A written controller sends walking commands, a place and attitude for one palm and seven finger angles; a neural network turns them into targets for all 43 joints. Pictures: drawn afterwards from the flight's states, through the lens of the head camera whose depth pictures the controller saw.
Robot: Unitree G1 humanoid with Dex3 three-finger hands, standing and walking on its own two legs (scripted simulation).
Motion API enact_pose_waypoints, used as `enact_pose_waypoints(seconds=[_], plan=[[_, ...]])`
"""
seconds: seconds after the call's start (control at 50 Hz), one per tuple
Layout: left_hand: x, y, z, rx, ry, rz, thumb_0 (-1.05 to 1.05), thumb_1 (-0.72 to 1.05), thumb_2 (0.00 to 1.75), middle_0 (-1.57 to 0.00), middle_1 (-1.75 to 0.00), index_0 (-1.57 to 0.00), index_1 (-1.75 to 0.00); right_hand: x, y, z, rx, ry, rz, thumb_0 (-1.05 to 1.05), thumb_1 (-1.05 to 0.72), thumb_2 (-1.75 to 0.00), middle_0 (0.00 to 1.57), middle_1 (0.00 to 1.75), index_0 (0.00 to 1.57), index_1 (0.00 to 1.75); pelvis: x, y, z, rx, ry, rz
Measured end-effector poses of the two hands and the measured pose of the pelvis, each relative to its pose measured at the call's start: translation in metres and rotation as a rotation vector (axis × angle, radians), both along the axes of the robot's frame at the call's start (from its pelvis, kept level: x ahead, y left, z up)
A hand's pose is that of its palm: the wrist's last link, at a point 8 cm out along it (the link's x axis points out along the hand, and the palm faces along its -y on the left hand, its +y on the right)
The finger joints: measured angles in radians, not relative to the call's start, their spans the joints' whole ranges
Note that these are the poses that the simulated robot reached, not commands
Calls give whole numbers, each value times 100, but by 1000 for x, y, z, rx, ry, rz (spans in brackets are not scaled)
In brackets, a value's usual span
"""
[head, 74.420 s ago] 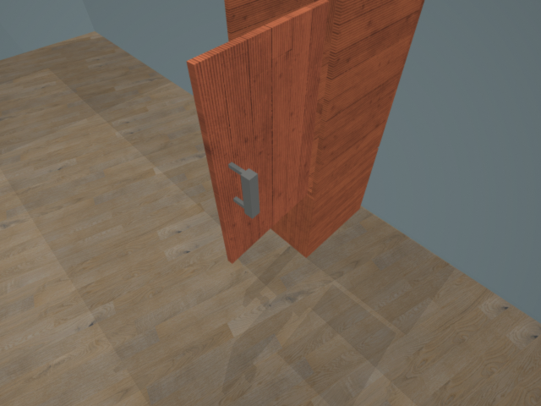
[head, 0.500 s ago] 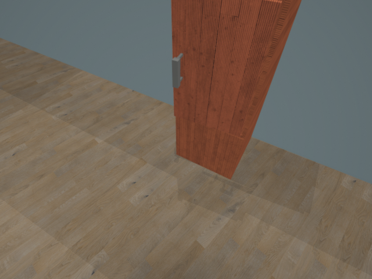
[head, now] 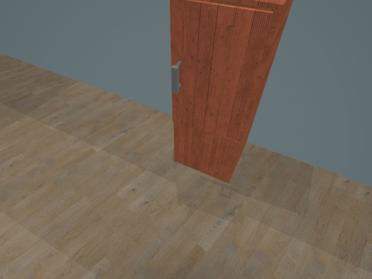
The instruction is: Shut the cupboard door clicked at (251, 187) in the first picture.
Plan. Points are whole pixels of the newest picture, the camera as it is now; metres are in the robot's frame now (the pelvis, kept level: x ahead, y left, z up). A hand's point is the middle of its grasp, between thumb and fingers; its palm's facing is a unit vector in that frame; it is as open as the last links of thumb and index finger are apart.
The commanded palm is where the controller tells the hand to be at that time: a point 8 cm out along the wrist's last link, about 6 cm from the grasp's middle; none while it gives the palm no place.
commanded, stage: let the arm hang, fingers relaxed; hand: left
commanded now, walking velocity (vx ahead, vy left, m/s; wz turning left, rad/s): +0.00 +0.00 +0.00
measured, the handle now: (177, 77) +0.90 +0.08 -0.05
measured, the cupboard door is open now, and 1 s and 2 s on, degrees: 6 6 6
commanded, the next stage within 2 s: look to check the result in 0.06 s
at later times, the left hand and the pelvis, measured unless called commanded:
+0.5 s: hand out of the picture -0.01 +0.18 -0.17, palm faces +0.01 -0.97 -0.22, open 7.4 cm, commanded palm none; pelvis +0.01 -0.01 +0.00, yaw +0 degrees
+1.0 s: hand out of the picture +0.05 +0.18 -0.19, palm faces +0.13 -0.97 -0.23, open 7.4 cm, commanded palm none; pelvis +0.03 -0.01 -0.01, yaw +6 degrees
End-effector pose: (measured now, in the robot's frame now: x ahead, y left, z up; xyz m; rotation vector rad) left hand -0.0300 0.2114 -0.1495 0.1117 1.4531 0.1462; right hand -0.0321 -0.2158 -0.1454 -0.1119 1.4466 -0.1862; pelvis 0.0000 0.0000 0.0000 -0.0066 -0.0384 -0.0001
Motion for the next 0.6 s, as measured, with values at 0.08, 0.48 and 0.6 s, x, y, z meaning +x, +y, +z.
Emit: enact_pose_waypoints(seconds=[0.08, 0.48, 0.6], plan=[[-12, 2, 2, 8, 31, 7, 0, 91, 89, -20, -30, -20, -30, -6, 0, 0, 1, 20, -4, 1, -91, -90, 20, 30, 20, 30, -2, 0, 0, 1, 8, 0], [12, 12, 8, 60, -2, -16, 0, 91, 89, -20, -30, -20, -30, 42, -38, 3, -48, -73, 27, 1, -91, -90, 20, 30, 20, 30, 6, -12, 1, 0, 8, -5], [42, 12, 8, 62, -57, -38, 0, 91, 89, -20, -30, -20, -30, 58, -46, 7, -60, -95, 38, 1, -91, -90, 20, 30, 20, 30, 12, -15, 1, 0, 8, -6]])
